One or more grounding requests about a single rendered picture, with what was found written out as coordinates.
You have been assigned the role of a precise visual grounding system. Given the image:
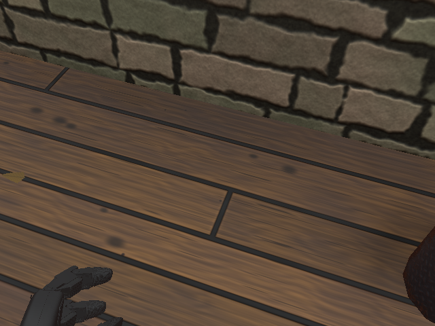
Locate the robot left hand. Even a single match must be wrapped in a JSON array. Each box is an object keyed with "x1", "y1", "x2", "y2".
[{"x1": 20, "y1": 266, "x2": 123, "y2": 326}]

